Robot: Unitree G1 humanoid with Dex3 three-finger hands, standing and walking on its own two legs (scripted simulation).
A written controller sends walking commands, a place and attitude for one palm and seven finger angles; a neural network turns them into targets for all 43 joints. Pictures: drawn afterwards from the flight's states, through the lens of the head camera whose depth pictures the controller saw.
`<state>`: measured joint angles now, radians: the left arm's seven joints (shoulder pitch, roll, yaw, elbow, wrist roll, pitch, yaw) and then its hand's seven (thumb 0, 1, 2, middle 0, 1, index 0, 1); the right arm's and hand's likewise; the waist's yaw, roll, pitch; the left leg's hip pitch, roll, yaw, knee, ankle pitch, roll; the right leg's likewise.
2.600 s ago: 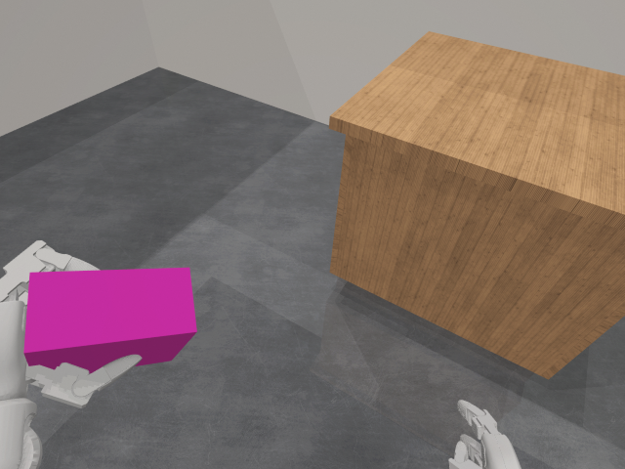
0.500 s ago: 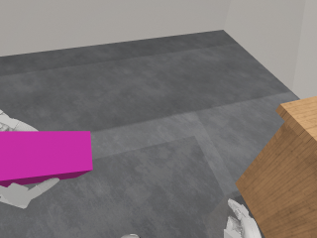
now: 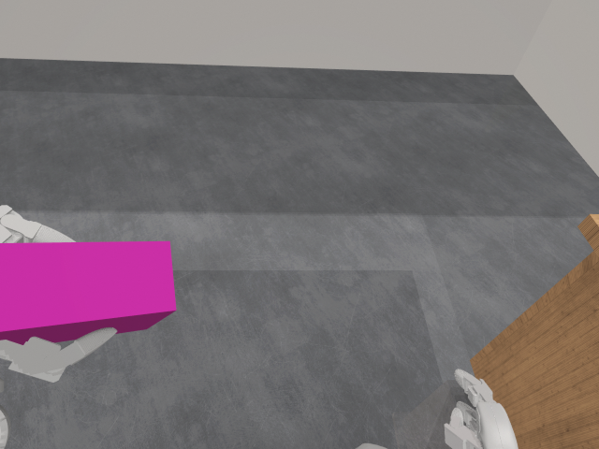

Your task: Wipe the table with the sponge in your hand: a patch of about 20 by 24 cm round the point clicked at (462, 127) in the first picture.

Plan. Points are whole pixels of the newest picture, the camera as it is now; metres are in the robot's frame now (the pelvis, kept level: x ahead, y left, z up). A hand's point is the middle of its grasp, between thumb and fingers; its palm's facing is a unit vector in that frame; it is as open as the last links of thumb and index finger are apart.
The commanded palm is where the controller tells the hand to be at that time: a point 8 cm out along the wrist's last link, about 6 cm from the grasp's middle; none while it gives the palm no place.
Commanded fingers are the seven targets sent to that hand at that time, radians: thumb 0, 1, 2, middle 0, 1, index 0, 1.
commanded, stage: walk to a spot facing it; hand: left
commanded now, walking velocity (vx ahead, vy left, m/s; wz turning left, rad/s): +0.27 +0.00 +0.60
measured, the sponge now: (112, 293) +0.23 +0.20 +0.16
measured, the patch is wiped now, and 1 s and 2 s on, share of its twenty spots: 0.00 0.00 0.00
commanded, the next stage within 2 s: turn to face it in 1.68 s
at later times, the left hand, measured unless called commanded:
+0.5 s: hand out of the picture +0.06 +0.21 +0.18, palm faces +0.60 -0.66 -0.46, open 10.5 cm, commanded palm +0.01 +0.25 +0.19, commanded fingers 0.00 0.10 1.30 -1.20 -1.60 -1.20 -1.60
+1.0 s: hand out of the picture +0.07 +0.30 +0.19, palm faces +0.75 -0.53 -0.39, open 10.5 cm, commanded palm -0.01 +0.30 +0.19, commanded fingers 0.00 0.10 1.30 -1.20 -1.60 -1.20 -1.60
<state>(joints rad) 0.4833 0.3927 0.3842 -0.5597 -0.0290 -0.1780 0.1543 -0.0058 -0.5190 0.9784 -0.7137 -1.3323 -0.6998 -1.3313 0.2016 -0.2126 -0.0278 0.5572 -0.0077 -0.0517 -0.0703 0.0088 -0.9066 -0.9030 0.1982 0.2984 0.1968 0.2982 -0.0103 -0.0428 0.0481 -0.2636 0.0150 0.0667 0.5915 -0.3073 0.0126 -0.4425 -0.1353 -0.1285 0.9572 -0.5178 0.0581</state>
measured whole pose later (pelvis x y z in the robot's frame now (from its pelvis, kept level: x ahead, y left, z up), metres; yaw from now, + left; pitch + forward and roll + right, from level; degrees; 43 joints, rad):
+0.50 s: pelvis -0.05 -0.07 +0.02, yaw +19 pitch -2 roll +4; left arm 0.50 0.33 0.28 -0.44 -0.02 -0.14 0.11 -0.01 -0.52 0.98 -0.71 -1.33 -0.70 -1.33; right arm 0.22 -0.25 -0.01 0.66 -0.01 -0.05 -0.06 0.01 -0.90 -0.90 0.20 0.30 0.20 0.30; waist 0.02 0.01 0.03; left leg -0.63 0.04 0.02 1.29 -0.27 -0.05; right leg -0.16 -0.10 -0.23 0.47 -0.28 -0.05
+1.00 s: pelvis -0.01 -0.02 +0.00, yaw +29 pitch -1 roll +1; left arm 0.40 0.40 0.35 -0.56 -0.01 -0.17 0.16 -0.01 -0.52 0.98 -0.71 -1.34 -0.70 -1.34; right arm 0.18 -0.10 0.05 0.59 0.01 -0.09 -0.03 0.01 -0.90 -0.90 0.20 0.30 0.20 0.30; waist 0.01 -0.06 0.06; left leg -0.23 0.05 0.10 0.55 -0.30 0.00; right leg -0.53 -0.12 -0.10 1.17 -0.43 0.04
